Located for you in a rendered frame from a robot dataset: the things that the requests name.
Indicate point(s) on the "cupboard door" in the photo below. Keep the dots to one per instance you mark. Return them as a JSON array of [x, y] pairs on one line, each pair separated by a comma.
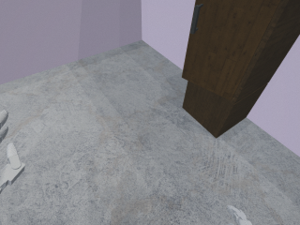
[[229, 33]]

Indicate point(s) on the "robot right hand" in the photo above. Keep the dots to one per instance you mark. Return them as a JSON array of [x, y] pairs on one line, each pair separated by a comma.
[[239, 217]]

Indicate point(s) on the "robot left hand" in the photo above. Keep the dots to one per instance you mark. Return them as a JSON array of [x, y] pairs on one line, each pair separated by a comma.
[[14, 168]]

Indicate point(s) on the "handle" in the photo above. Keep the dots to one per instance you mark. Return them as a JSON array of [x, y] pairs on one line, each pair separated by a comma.
[[195, 18]]

